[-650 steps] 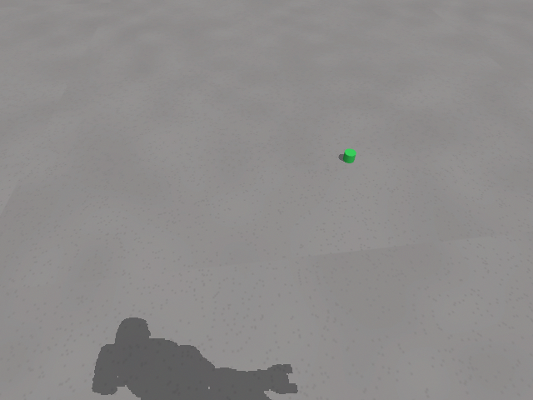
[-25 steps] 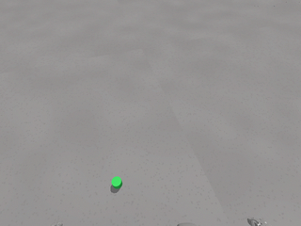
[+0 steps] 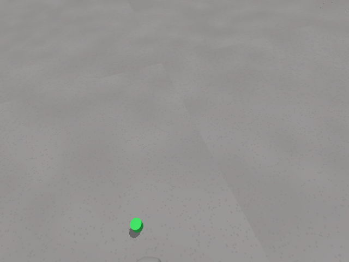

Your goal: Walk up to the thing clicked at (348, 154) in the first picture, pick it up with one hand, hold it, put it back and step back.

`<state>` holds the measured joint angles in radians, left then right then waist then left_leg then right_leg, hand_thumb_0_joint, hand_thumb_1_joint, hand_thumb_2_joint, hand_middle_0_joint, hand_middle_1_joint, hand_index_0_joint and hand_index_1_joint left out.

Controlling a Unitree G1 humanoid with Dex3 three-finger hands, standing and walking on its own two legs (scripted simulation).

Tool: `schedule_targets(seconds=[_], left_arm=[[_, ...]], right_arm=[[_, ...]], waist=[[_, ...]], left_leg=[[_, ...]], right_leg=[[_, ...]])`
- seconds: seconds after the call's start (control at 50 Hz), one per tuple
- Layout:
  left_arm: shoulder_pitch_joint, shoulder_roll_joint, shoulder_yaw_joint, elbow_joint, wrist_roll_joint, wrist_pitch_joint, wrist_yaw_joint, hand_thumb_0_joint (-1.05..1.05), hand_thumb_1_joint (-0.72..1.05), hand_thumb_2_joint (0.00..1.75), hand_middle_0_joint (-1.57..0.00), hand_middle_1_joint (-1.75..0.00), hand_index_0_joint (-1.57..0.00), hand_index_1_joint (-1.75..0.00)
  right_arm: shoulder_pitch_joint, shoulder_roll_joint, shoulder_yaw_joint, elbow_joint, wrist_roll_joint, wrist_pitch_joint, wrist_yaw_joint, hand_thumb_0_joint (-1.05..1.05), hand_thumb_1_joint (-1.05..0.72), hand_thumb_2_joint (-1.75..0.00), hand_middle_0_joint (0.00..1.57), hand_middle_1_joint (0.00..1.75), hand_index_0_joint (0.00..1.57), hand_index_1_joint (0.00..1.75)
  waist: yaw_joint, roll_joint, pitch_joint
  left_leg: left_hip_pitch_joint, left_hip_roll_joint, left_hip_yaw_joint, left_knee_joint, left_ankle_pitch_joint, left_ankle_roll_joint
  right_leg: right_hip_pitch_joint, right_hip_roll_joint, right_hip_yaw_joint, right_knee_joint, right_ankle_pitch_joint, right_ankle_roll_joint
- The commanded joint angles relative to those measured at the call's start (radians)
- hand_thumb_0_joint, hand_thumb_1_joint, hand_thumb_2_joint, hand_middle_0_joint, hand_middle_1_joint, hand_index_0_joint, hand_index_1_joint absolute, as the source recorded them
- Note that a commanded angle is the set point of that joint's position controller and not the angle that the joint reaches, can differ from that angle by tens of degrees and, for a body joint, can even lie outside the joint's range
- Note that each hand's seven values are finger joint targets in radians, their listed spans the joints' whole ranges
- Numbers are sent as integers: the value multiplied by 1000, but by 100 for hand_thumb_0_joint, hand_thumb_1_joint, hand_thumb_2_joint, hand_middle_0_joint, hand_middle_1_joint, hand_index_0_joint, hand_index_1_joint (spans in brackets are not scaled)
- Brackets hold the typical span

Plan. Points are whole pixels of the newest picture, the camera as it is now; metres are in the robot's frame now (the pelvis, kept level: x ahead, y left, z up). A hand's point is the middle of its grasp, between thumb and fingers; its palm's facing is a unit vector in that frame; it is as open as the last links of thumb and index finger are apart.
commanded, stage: walk up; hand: left
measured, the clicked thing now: (136, 225) +0.39 +0.28 -0.74
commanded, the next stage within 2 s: none
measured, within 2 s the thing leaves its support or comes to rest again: neither
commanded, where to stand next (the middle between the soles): +0.02 +0.03 m, yaw +1 degrees
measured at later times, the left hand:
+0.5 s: hand out of the picture +0.08 +0.30 -0.17, palm faces -0.04 -0.93 -0.37, open 7.4 cm
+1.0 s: hand out of the picture +0.04 +0.28 -0.15, palm faces -0.01 -0.92 -0.40, open 7.4 cm
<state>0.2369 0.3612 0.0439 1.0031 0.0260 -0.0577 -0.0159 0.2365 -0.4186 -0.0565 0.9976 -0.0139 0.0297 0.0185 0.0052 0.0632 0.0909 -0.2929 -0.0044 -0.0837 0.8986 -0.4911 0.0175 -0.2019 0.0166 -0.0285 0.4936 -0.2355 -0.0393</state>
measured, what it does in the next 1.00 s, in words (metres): steps on the spot: left foot, then right foot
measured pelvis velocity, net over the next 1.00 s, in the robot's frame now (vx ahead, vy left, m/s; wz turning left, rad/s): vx -0.03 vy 0.01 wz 0.00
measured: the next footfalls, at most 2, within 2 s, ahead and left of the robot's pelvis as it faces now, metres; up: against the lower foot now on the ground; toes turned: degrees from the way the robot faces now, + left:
left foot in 0.26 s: +0.07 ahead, +0.15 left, +0.00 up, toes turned -1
right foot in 0.52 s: -0.03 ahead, -0.09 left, +0.00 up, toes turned +3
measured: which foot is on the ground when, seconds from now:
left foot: up 0.00-0.24, down 0.26-0.98, up 1.00-1.00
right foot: down 0.00-0.28, up 0.30-0.50, down 0.52-1.00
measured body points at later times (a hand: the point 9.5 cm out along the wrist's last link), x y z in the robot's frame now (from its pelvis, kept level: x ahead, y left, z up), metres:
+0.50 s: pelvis -0.04 +0.03 -0.02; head +0.02 +0.04 +0.43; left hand +0.09 +0.34 -0.14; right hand +0.08 -0.28 -0.13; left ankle +0.04 +0.16 -0.74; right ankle -0.07 -0.09 -0.72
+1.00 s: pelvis -0.03 +0.01 -0.01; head -0.01 +0.00 +0.44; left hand +0.04 +0.33 -0.12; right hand +0.04 -0.30 -0.13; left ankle +0.02 +0.15 -0.73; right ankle +0.00 -0.11 -0.74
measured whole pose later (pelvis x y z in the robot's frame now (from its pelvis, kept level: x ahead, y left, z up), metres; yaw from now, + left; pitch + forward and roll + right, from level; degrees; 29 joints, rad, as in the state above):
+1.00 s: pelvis -0.03 +0.01 -0.01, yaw +0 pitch -3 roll +0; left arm 0.21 0.39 0.04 0.98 0.00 -0.03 0.00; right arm 0.20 -0.39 -0.03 0.93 -0.01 0.03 0.02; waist -0.01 0.02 0.09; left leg -0.33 0.00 -0.07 0.67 -0.31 -0.01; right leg -0.26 0.00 -0.01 0.60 -0.27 -0.01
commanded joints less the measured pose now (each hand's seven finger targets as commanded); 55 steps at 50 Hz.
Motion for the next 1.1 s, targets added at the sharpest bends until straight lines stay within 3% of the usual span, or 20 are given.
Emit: schedule_targets(seconds=[0.0,0.08,0.18,0.22,0.24,0.26,0.34,0.44,0.5,0.54,0.56,0.6,0.7,0.74,0.76,0.92,0.96,0.98,1.02,1.08], left_arm=[[-42,267,55,-106,-14,-23,48,0,90,90,-20,-30,-20,-30],[-91,260,58,-159,-24,19,62,0,90,90,-20,-30,-20,-30],[-124,264,56,-194,-27,68,55,0,90,90,-20,-30,-20,-30],[-117,230,48,-207,-45,83,52,0,90,90,-20,-30,-20,-30],[-87,197,42,-211,-58,89,53,0,90,90,-20,-30,-20,-30],[-86,201,48,-205,-60,102,64,0,90,90,-20,-30,-20,-30],[-61,226,60,-151,-54,113,67,0,90,90,-20,-30,-20,-30],[-61,203,56,-143,-12,61,19,0,90,90,-20,-30,-20,-30],[36,195,68,-81,12,42,24,0,90,90,-20,-30,-20,-30],[-5,326,92,-112,34,30,25,0,90,90,-20,-30,-20,-30],[-89,342,92,-148,32,26,18,0,90,90,-20,-30,-20,-30],[-144,236,65,-158,13,18,16,0,90,90,-20,-30,-20,-30],[-74,217,49,-153,-9,26,0,0,90,90,-20,-30,-20,-30],[-22,180,39,-144,-24,31,4,0,90,90,-20,-30,-20,-30],[-16,240,55,-130,-16,34,12,0,90,90,-20,-30,-20,-30],[59,255,62,-58,-23,8,42,0,90,90,-20,-30,-20,-30],[10,413,86,-74,-19,8,65,0,90,90,-20,-30,-20,-30],[-8,392,87,-95,-13,4,73,0,90,90,-20,-30,-20,-30],[-62,312,72,-115,-21,8,80,0,90,90,-20,-30,-20,-30],[-75,256,64,-152,15,2,57,0,90,90,-20,-30,-20,-30]], right_arm=[[12,-140,-32,-71,3,-4,-14,0,-90,-90,20,30,20,30],[5,-142,-32,-98,14,14,-30,0,-90,-90,20,30,20,30],[41,-150,-43,-115,12,-4,-39,0,-90,-90,20,30,20,30],[25,-200,-60,-126,-4,-13,-40,0,-90,-90,20,30,20,30],[-13,-265,-78,-162,-17,-14,-41,0,-90,-90,20,30,20,30],[-17,-306,-85,-171,1,-14,-34,0,-90,-90,20,30,20,30],[-152,-224,-65,-214,-8,-8,-49,0,-90,-90,20,30,20,30],[-57,-228,-65,-197,-34,-35,-26,0,-90,-90,20,30,20,30],[-93,-216,-50,-193,-26,-21,-17,0,-90,-90,20,30,20,30],[-174,-131,-24,-217,-9,-29,-15,0,-90,-90,20,30,20,30],[-166,-182,-43,-194,-8,-37,-24,0,-90,-90,20,30,20,30],[-98,-160,-30,-147,13,-62,-18,0,-90,-90,20,30,20,30],[12,-149,-35,-119,-10,-100,-24,0,-90,-90,20,30,20,30],[42,-263,-62,-132,-15,-103,-25,0,-90,-90,20,30,20,30],[46,-287,-72,-134,-7,-99,-19,0,-90,-90,20,30,20,30],[-115,-159,-16,-155,16,-31,-12,0,-90,-90,20,30,20,30],[-106,-153,-36,-168,12,5,-13,0,-90,-90,20,30,20,30],[-89,-162,-48,-168,2,21,-15,0,-90,-90,20,30,20,30],[-8,-157,-53,-153,14,24,-15,0,-90,-90,20,30,20,30],[23,-145,-46,-127,16,0,-6,0,-90,-90,20,30,20,30]], waist=[[-7,-125,-72],[-3,-231,-69],[-28,-237,-167],[-24,-92,-174],[-5,37,-180],[-33,143,-220],[22,105,-136],[-42,88,-205],[25,56,-105],[65,-261,13],[42,-211,92],[-5,-134,69],[-39,-170,-87],[-26,62,-123],[-37,48,-91],[40,84,-36],[22,-191,-25],[13,-153,-32],[-30,-108,-69],[10,-228,-168]], left_leg=[[-76,30,-87,5,43,-22],[-73,-19,6,40,62,-22],[-13,-20,95,-267,214,0],[85,63,7,-416,699,31],[136,235,-218,-432,937,115],[137,358,-320,-441,1103,254],[-1,258,-149,-417,798,225],[152,243,-215,-489,25,204],[-74,183,-117,-402,41,124],[-299,-28,62,-131,-47,1],[-174,3,-30,-43,-29,-7],[-153,3,-13,-123,44,-11],[230,2,44,-489,296,36],[276,317,-425,-602,72,218],[201,369,-488,-649,1,273],[-98,96,-56,-359,440,30],[-117,-67,-14,46,-35,-22],[-153,-43,-107,198,-98,-20],[-168,-49,-136,271,-36,-14],[-124,-1,-9,51,24,-26]], right_leg=[[74,-292,209,-133,600,-138],[8,-299,147,-20,908,-173],[44,-239,117,174,642,-126],[-49,-150,94,295,374,-43],[-157,-21,67,425,138,9],[-175,73,92,617,-429,12],[-215,52,184,834,-346,16],[-126,5,52,230,-401,38],[125,18,26,-158,-169,-13],[-20,-301,583,-319,-620,-163],[-203,-373,621,-325,-622,-212],[-55,-240,357,-220,-178,-153],[-77,-148,157,26,195,-56],[-256,-2,38,266,-276,6],[-238,-33,84,354,-378,-1],[41,-94,110,-62,137,6],[-112,-452,493,-191,345,-205],[-86,-487,507,-148,462,-263],[-27,-358,291,-61,545,-195],[76,-236,177,-87,73,-143]])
